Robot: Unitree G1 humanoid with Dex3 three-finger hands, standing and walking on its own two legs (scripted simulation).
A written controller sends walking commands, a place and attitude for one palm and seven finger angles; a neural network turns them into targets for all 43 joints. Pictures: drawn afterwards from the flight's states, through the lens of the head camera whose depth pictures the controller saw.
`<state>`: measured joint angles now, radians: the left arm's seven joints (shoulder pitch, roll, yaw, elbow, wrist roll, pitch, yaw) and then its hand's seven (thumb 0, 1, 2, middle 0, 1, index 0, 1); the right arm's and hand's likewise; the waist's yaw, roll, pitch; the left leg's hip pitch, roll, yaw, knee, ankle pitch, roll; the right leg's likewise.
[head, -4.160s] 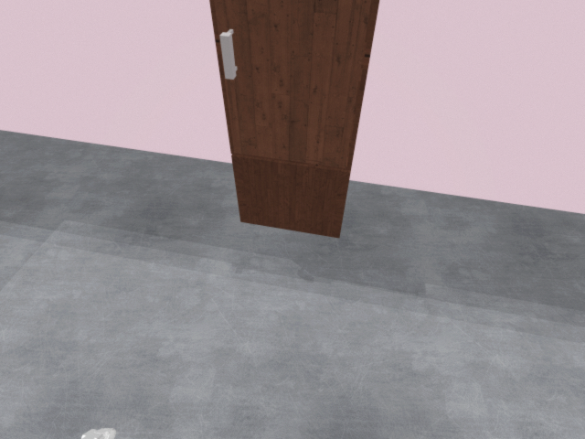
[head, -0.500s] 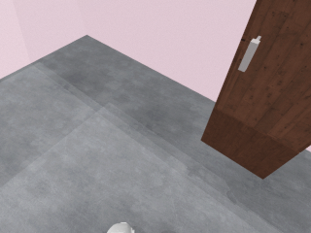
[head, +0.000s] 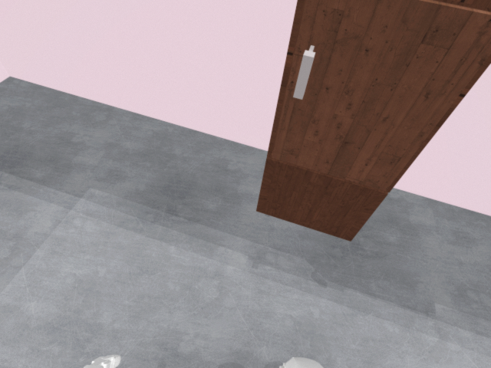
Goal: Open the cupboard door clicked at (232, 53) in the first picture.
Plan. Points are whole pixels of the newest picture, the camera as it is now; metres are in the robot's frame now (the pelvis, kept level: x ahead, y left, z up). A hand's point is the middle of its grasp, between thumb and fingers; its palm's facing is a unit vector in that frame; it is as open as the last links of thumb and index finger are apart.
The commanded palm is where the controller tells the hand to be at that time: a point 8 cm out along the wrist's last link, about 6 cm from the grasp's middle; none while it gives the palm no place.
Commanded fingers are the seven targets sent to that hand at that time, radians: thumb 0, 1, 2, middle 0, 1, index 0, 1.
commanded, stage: turn to face it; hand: left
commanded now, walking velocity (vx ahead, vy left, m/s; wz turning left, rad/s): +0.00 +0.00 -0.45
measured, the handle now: (305, 71) +0.82 -0.12 +0.04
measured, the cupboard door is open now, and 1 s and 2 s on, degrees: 0 0 0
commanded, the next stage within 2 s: take the last steps up to it in 0.38 s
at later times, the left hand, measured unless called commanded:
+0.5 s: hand out of the picture +0.12 +0.14 -0.17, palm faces -0.17 -0.96 -0.21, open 7.4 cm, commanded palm none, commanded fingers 0.00 0.90 0.90 -0.20 -0.30 -0.20 -0.30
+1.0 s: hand (189, 352) +0.17 +0.10 -0.17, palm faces -0.34 -0.93 -0.15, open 7.4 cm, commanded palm none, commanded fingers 0.00 0.90 0.90 -0.20 -0.30 -0.20 -0.30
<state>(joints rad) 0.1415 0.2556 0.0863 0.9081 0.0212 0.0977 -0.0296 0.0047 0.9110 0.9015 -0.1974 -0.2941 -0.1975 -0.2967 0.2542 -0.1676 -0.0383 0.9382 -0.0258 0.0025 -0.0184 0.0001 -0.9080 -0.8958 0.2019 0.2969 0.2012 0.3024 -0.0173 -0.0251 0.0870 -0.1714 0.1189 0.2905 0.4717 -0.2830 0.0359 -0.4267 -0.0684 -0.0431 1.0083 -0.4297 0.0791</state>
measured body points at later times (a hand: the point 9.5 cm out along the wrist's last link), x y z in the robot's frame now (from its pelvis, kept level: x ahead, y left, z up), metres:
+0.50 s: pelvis +0.00 -0.02 -0.01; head +0.02 -0.03 +0.44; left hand +0.13 +0.20 -0.15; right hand +0.01 -0.28 -0.15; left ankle +0.03 +0.10 -0.72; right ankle -0.01 -0.14 -0.74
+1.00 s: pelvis +0.06 -0.05 +0.00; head +0.08 -0.05 +0.45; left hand +0.19 +0.15 -0.16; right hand -0.10 -0.22 -0.15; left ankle +0.04 +0.09 -0.74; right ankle +0.07 -0.20 -0.71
